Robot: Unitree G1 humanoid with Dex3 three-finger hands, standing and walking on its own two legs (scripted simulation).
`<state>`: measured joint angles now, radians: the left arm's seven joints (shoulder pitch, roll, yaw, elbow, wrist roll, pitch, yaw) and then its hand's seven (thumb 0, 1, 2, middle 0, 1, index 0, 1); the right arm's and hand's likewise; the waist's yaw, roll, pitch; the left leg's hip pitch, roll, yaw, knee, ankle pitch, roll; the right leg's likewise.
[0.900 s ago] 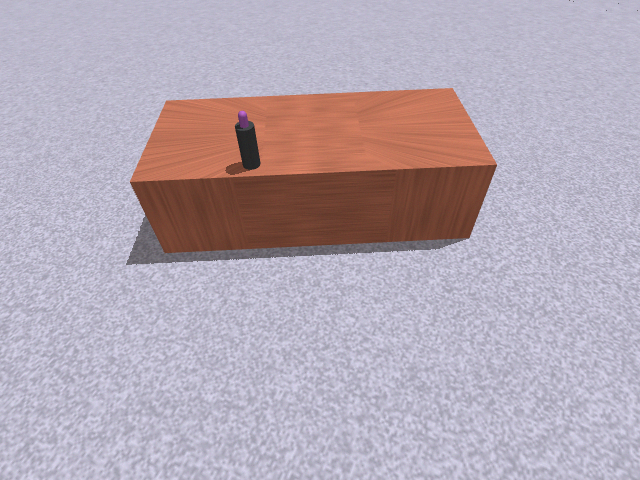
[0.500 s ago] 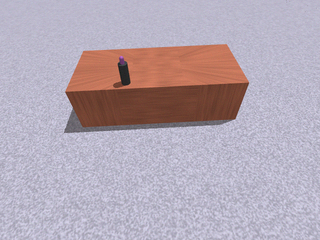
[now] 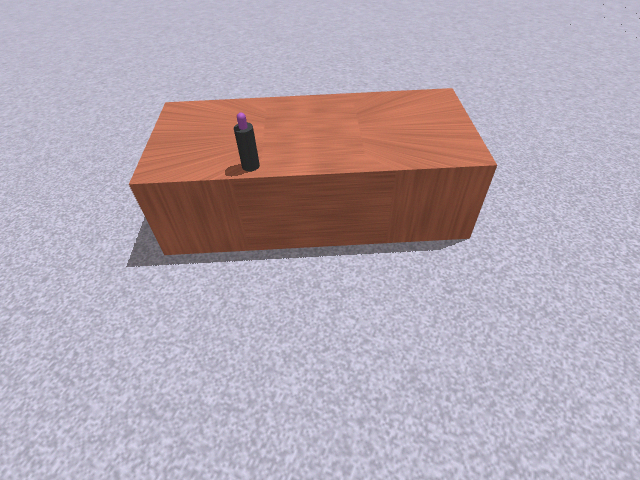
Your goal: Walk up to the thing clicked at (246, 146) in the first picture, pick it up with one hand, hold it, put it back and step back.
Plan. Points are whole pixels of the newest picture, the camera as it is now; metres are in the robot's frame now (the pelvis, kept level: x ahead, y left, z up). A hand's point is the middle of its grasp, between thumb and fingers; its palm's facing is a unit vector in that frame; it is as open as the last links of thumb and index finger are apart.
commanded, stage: stand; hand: left
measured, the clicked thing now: (245, 141) +1.22 +0.34 -0.29
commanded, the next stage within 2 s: walk up in 0.22 s
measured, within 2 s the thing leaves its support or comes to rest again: neither
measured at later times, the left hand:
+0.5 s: hand out of the picture +0.06 +0.31 -0.15, palm faces +0.09 -0.92 -0.37, open 7.4 cm
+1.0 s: hand (142, 376) +0.32 +0.34 -0.14, palm faces +0.03 -0.93 -0.37, open 7.4 cm
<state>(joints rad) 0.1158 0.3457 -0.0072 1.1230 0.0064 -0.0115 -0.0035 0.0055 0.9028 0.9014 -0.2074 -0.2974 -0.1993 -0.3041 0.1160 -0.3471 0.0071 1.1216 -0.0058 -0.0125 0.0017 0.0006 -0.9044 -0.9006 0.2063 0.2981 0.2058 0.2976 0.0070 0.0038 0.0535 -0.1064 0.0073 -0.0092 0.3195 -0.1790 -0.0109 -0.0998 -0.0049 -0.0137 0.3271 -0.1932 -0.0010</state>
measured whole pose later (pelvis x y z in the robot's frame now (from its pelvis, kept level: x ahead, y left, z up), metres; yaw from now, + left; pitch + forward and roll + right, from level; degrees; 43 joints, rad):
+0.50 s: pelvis +0.05 +0.02 -0.01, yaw +5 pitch -2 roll -2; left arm 0.27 0.41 0.08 0.99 0.04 -0.06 -0.05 0.00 0.90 0.90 -0.21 -0.30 -0.20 -0.30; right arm 0.22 -0.42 -0.08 1.02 -0.03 -0.02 0.07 0.00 -0.91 -0.90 0.21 0.30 0.20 0.30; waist 0.05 0.02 0.05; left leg -0.38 0.05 -0.01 0.73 -0.41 0.02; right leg -0.04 -0.02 -0.08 0.39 -0.33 -0.01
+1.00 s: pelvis +0.25 +0.05 -0.02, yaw +5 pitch -3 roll +2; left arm 0.23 0.42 0.07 0.91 0.02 -0.04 -0.10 0.01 0.90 0.90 -0.21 -0.30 -0.20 -0.30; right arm 0.37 -0.41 -0.06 0.88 -0.01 -0.07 0.05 0.00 -0.90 -0.90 0.21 0.30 0.21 0.30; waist -0.02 0.00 0.05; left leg -0.03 0.02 0.06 0.49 -0.41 -0.01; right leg -0.41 -0.09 -0.03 0.59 -0.17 -0.03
